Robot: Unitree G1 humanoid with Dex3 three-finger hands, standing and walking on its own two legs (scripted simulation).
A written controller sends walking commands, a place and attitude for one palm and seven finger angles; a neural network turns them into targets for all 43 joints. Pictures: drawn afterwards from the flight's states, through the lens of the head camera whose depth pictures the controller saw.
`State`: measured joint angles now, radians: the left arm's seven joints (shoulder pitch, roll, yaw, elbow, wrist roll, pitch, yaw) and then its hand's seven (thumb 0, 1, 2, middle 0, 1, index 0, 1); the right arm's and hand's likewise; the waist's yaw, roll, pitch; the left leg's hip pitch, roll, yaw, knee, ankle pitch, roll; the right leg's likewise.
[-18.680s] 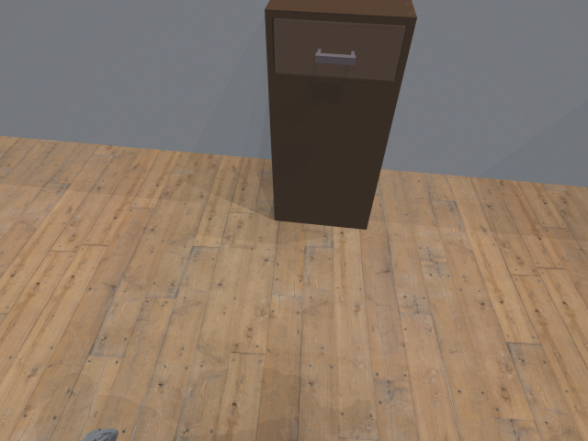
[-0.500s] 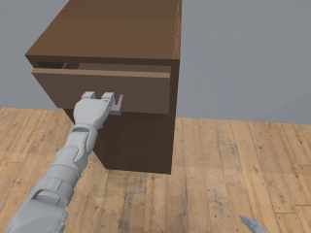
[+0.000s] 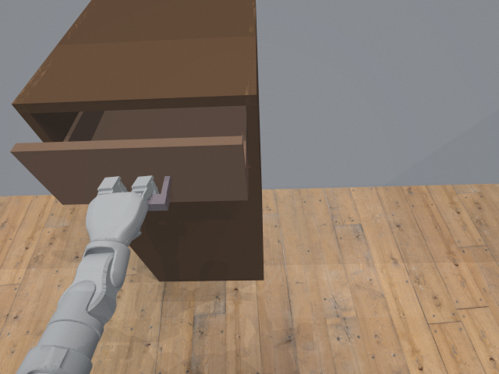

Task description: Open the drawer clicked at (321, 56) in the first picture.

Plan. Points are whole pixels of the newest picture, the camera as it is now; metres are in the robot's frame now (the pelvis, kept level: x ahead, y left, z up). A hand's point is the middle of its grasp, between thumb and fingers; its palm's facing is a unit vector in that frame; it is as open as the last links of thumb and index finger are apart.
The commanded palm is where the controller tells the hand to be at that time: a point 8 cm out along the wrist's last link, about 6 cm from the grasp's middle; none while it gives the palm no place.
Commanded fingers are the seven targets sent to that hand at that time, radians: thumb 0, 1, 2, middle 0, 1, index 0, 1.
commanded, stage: pull the drawer open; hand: left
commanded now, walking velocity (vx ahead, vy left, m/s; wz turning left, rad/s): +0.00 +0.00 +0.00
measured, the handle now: (136, 192) +0.41 +0.21 +0.04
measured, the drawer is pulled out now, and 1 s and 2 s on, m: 0.09 0.29 0.30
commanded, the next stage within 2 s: open the thumb to release the handle in 1.20 s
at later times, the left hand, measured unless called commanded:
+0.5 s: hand (116, 295) +0.24 +0.21 +0.02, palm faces +0.02 -0.09 -1.00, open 5.6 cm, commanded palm +0.20 +0.22 +0.07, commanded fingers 0.00 0.90 0.90 -0.40 -1.35 -0.40 -1.35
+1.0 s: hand (98, 359) +0.15 +0.21 +0.02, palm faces +0.00 -0.09 -1.00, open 5.6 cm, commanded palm +0.11 +0.21 +0.07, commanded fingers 0.00 0.90 0.90 -0.40 -1.35 -0.40 -1.35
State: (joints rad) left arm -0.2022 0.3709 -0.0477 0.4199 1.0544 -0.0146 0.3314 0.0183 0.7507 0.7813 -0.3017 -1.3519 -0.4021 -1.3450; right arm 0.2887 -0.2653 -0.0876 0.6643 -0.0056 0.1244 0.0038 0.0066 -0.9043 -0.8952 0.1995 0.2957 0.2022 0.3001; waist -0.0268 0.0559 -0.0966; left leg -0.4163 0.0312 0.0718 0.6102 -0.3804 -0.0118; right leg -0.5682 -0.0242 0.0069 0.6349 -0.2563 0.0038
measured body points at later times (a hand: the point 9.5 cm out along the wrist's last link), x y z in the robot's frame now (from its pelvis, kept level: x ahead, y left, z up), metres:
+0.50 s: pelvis +0.01 -0.01 +0.00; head +0.03 -0.04 +0.45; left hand +0.23 +0.21 +0.08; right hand +0.25 -0.20 -0.09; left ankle -0.06 +0.12 -0.72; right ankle +0.03 -0.12 -0.72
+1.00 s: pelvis +0.00 -0.01 -0.01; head +0.03 -0.04 +0.44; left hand +0.15 +0.21 +0.08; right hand +0.21 -0.23 -0.11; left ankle -0.05 +0.12 -0.72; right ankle +0.03 -0.12 -0.72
